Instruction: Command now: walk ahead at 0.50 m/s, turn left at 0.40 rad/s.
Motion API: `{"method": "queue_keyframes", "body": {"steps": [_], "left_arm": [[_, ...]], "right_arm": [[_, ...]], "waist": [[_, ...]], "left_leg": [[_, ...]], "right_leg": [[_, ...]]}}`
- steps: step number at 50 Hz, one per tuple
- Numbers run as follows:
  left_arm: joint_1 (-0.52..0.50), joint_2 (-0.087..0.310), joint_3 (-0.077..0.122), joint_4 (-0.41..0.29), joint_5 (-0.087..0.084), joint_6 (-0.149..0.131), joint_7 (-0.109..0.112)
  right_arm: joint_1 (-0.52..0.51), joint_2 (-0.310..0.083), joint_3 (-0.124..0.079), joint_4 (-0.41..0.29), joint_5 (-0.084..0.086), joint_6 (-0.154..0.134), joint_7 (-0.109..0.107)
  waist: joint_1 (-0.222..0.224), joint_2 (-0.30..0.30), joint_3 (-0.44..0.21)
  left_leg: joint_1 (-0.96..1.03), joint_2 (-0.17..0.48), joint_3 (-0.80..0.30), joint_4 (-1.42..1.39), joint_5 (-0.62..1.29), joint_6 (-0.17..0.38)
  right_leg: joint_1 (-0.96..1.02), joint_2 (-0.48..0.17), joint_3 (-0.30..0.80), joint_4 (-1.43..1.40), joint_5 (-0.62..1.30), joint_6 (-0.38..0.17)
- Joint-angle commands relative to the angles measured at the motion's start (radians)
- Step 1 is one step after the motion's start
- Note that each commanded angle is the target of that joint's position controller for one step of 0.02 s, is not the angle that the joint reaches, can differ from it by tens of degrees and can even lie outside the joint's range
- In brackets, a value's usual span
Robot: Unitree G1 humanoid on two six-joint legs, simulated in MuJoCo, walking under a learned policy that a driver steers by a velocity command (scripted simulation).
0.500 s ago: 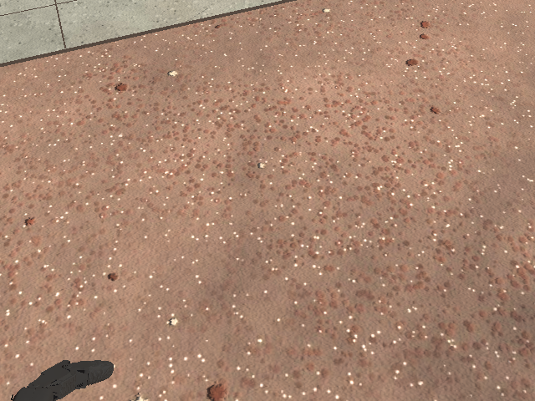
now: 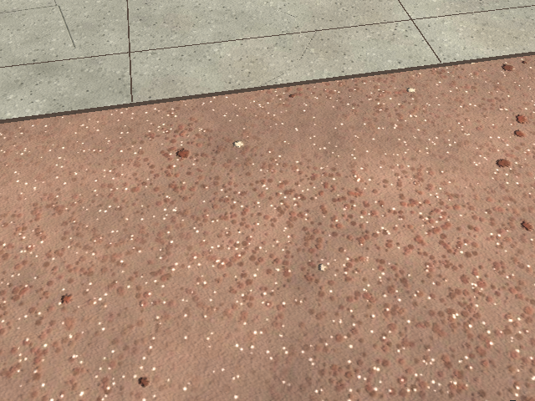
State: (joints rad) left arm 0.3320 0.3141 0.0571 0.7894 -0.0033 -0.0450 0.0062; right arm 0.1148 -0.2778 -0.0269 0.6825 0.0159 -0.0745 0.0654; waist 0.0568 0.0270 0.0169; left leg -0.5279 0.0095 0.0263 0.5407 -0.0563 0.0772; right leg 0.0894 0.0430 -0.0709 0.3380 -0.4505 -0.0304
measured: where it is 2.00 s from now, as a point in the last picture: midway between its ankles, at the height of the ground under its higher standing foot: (205, 198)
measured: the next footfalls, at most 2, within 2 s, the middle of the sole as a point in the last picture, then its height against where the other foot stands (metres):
right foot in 0.48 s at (321, 398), level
left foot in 0.98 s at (184, 334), level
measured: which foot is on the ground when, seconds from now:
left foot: down 0.00-0.50, up 0.52-0.96, down 0.98-1.00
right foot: down 0.00-0.00, up 0.02-0.46, down 0.48-1.00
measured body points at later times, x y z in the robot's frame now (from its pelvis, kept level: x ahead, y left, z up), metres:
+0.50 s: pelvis +0.30 +0.01 +0.00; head +0.32 +0.01 +0.45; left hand +0.45 +0.30 -0.06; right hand +0.42 -0.27 -0.11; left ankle +0.14 +0.09 -0.71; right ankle +0.44 -0.08 -0.72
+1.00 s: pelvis +0.53 +0.12 +0.00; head +0.56 +0.15 +0.45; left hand +0.38 +0.37 -0.13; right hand +0.85 +0.03 -0.06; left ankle +0.58 +0.26 -0.72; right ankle +0.44 -0.08 -0.71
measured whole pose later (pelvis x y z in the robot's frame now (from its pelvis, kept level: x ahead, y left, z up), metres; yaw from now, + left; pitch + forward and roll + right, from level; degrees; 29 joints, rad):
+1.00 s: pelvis +0.53 +0.12 +0.00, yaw +26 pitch +2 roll -1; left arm 0.41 0.31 0.06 0.89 -0.02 -0.05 0.00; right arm 0.04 -0.26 -0.03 0.60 0.01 -0.06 0.04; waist 0.09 0.01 0.03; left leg -0.48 0.01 0.02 0.54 -0.08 0.06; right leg -0.01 -0.05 -0.08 0.50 -0.43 0.02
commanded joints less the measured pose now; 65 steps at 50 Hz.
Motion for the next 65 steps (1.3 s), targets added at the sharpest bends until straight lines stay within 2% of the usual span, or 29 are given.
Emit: {"method": "queue_keyframes", "body": {"steps": [1, 2, 3, 4, 6, 7, 10, 15, 19, 23, 24, 25, 26, 27, 28, 30, 35, 41, 45, 47, 49, 50, 51, 52, 53, 54, 55, 58, 65], "left_arm": [[-0.014, 0.134, 0.023, -0.087, 0.020, -0.001, 0.029], [0.107, 0.014, -0.015, -0.115, 0.034, -0.029, 0.006], [0.014, 0.105, -0.003, -0.109, 0.007, -0.061, -0.012], [-0.084, 0.137, 0.005, -0.147, -0.027, -0.081, -0.023], [-0.150, 0.125, 0.004, -0.165, 0.005, -0.095, -0.015], [-0.134, 0.125, 0.008, -0.168, 0.013, -0.088, -0.013], [-0.095, 0.094, 0.002, -0.161, 0.023, -0.061, -0.007], [-0.270, 0.040, -0.020, -0.197, 0.020, -0.060, -0.008], [-0.347, 0.071, -0.007, -0.216, 0.000, -0.074, -0.021], [-0.221, 0.123, 0.027, -0.186, -0.003, -0.089, -0.019], [-0.108, 0.157, 0.042, -0.174, 0.013, -0.094, -0.012], [0.014, 0.235, 0.062, -0.162, 0.032, -0.088, -0.004], [0.065, 0.227, 0.067, -0.130, 0.011, -0.073, -0.014], [0.015, 0.142, 0.046, -0.148, 0.000, -0.069, -0.013], [-0.027, 0.108, 0.035, -0.153, 0.004, -0.060, -0.009], [-0.085, 0.067, 0.019, -0.138, 0.015, -0.057, -0.009], [-0.074, 0.091, 0.028, -0.081, 0.007, -0.075, -0.019], [-0.021, 0.142, 0.036, -0.021, -0.016, -0.056, -0.017], [0.040, 0.167, 0.041, 0.027, -0.029, -0.033, -0.016], [0.028, 0.183, 0.044, 0.038, -0.033, -0.021, -0.011], [0.022, 0.144, 0.025, 0.034, -0.021, -0.019, -0.004], [0.081, 0.047, -0.010, -0.010, 0.002, -0.034, -0.008], [0.089, 0.048, -0.015, 0.002, -0.002, -0.054, -0.011], [0.025, 0.132, 0.011, -0.016, -0.030, -0.065, -0.019], [-0.042, 0.131, 0.009, -0.033, -0.039, -0.069, -0.021], [-0.070, 0.117, 0.009, -0.036, -0.025, -0.068, -0.017], [-0.062, 0.112, 0.014, -0.030, -0.011, -0.059, -0.015], [-0.013, 0.055, 0.004, -0.004, -0.016, -0.022, -0.016], [-0.208, 0.022, -0.006, -0.062, -0.015, -0.020, -0.031]], "right_arm": [[0.306, -0.256, -0.097, -0.019, 0.000, 0.000, -0.022], [0.315, -0.312, -0.105, -0.020, 0.007, -0.006, -0.018], [0.345, -0.206, -0.081, -0.025, 0.012, -0.004, -0.021], [0.297, -0.183, -0.074, -0.032, 0.004, -0.002, -0.028], [0.189, -0.166, -0.068, -0.058, -0.003, 0.003, -0.035], [0.162, -0.154, -0.061, -0.073, -0.015, 0.003, -0.040], [0.140, -0.157, -0.062, -0.071, -0.007, 0.003, -0.052], [0.187, -0.193, -0.075, -0.040, 0.006, 0.019, -0.077], [0.248, -0.189, -0.077, -0.012, 0.015, 0.034, -0.083], [0.218, -0.162, -0.073, -0.019, 0.008, 0.043, -0.083], [0.214, -0.114, -0.056, -0.031, 0.000, 0.040, -0.078], [0.303, -0.046, -0.034, -0.053, 0.003, 0.033, -0.077], [0.356, -0.073, -0.029, -0.070, 0.019, 0.026, -0.077], [0.301, -0.164, -0.052, -0.052, 0.025, 0.030, -0.077], [0.214, -0.184, -0.060, -0.065, 0.015, 0.036, -0.077], [0.157, -0.153, -0.063, -0.082, 0.000, 0.041, -0.072], [0.129, -0.067, -0.040, -0.088, -0.001, 0.044, -0.063], [-0.051, -0.039, -0.016, -0.119, -0.003, 0.012, -0.035], [-0.127, -0.064, -0.023, -0.153, 0.005, 0.006, -0.023], [-0.064, -0.094, -0.038, -0.141, -0.001, 0.004, -0.023], [0.209, -0.179, -0.084, -0.062, -0.009, 0.010, -0.039], [0.332, -0.284, -0.105, -0.049, -0.032, 0.018, -0.052], [0.348, -0.251, -0.095, -0.042, -0.013, 0.020, -0.051], [0.292, -0.195, -0.073, -0.041, -0.009, 0.017, -0.047], [0.235, -0.163, -0.064, -0.045, -0.007, 0.014, -0.046], [0.178, -0.137, -0.056, -0.042, -0.012, 0.010, -0.041], [0.140, -0.109, -0.048, -0.045, -0.019, 0.003, -0.038], [0.106, -0.107, -0.053, -0.024, -0.022, -0.021, -0.039], [0.152, -0.148, -0.066, 0.047, -0.027, -0.034, -0.062]], "waist": [[-0.186, 0.020, -0.254], [-0.090, 0.265, -0.361], [-0.168, 0.151, -0.387], [-0.176, 0.100, -0.242], [-0.113, -0.048, -0.094], [-0.079, -0.021, -0.081], [-0.042, 0.013, -0.050], [-0.104, 0.041, -0.017], [-0.129, 0.062, -0.025], [-0.043, 0.098, -0.059], [0.013, 0.059, -0.161], [0.014, -0.137, -0.314], [-0.002, -0.362, -0.354], [0.018, -0.218, -0.214], [0.023, -0.142, -0.112], [-0.012, -0.112, -0.013], [-0.041, -0.112, 0.015], [0.016, -0.088, 0.030], [0.020, -0.108, 0.047], [-0.038, -0.119, 0.006], [-0.174, -0.084, -0.173], [-0.178, 0.123, -0.329], [-0.173, 0.215, -0.416], [-0.171, 0.146, -0.273], [-0.149, 0.107, -0.163], [-0.117, 0.056, -0.090], [-0.083, 0.066, -0.059], [-0.035, 0.067, -0.038], [-0.094, 0.023, 0.041]], "left_leg": [[0.550, 0.087, -0.189, -0.005, 0.041, 0.126], [0.890, 0.306, -0.738, -0.102, -0.158, 0.317], [0.939, 0.302, -0.813, -0.199, -0.286, 0.292], [0.834, 0.278, -0.673, -0.223, -0.250, 0.252], [0.573, 0.212, -0.510, -0.250, -0.037, 0.222], [0.492, 0.188, -0.471, -0.273, 0.050, 0.224], [0.360, 0.152, -0.384, -0.309, 0.170, 0.234], [0.237, 0.056, -0.274, -0.297, 0.102, 0.156], [0.312, 0.087, -0.371, -0.231, -0.009, 0.124], [0.368, 0.089, -0.445, -0.075, 0.020, 0.075], [0.308, 0.039, -0.394, 0.107, -0.002, 0.043], [0.042, -0.088, -0.259, 0.433, -0.267, -0.026], [-0.188, -0.086, -0.201, 0.653, -0.550, -0.052], [-0.258, -0.025, -0.219, 0.740, -0.472, -0.062], [-0.260, 0.007, -0.179, 0.754, -0.391, -0.067], [-0.207, 0.060, -0.164, 0.677, -0.292, -0.071], [-0.165, 0.076, -0.137, 0.487, -0.200, -0.084], [-0.074, 0.068, -0.046, 0.131, 0.047, -0.083], [-0.050, 0.044, -0.031, 0.024, -0.017, -0.045], [0.077, 0.007, -0.001, -0.031, -0.055, -0.009], [0.512, 0.024, -0.026, -0.042, -0.005, 0.052], [0.892, 0.293, -0.441, -0.051, -0.095, 0.188], [0.940, 0.389, -0.754, -0.199, -0.190, 0.263], [0.836, 0.356, -0.643, -0.221, -0.251, 0.224], [0.703, 0.309, -0.501, -0.238, -0.213, 0.192], [0.575, 0.264, -0.411, -0.271, -0.143, 0.174], [0.482, 0.233, -0.351, -0.304, -0.066, 0.162], [0.366, 0.222, -0.227, -0.387, 0.040, 0.173], [0.389, 0.200, 0.006, -0.443, 0.093, 0.113]], "right_leg": [[-0.268, -0.187, -0.025, 0.630, 0.869, -0.031], [-0.703, 0.040, 0.055, 0.953, -0.060, 0.035], [-0.820, 0.005, 0.205, 1.035, -0.104, 0.023], [-0.885, -0.041, 0.198, 1.017, -0.016, 0.010], [-0.829, -0.106, 0.173, 0.861, 0.093, 0.017], [-0.766, -0.123, 0.178, 0.825, 0.117, 0.027], [-0.716, -0.130, 0.146, 0.700, 0.135, 0.079], [-0.608, -0.068, 0.114, 0.331, 0.470, 0.117], [-0.550, -0.033, 0.148, 0.184, 0.514, 0.099], [-0.372, -0.041, 0.145, 0.096, 0.404, 0.023], [-0.167, -0.133, 0.214, 0.110, 0.380, -0.029], [0.185, -0.353, 0.526, 0.097, 0.266, -0.150], [0.271, -0.480, 0.877, -0.003, 0.000, -0.236], [0.158, -0.446, 0.802, -0.041, -0.133, -0.201], [0.039, -0.403, 0.645, -0.048, -0.056, -0.162], [-0.143, -0.319, 0.449, -0.096, 0.157, -0.143], [-0.222, -0.286, 0.268, -0.183, 0.376, -0.188], [-0.193, -0.253, 0.122, -0.188, 0.487, -0.163], [-0.088, -0.306, 0.133, -0.146, 0.548, -0.142], [-0.060, -0.304, 0.109, -0.047, 0.752, -0.117], [-0.218, -0.222, 0.026, 0.300, 0.819, -0.056], [-0.596, -0.097, -0.017, 0.691, 0.418, 0.016], [-0.759, -0.019, 0.119, 0.886, -0.120, 0.029], [-0.858, -0.082, 0.161, 0.956, -0.089, 0.018], [-0.869, -0.127, 0.134, 0.929, -0.005, 0.008], [-0.841, -0.156, 0.121, 0.865, 0.067, 0.012], [-0.782, -0.182, 0.130, 0.813, 0.121, 0.017], [-0.707, -0.193, 0.133, 0.768, 0.208, 0.045], [-0.732, -0.148, 0.129, 0.403, 0.555, 0.045]]}}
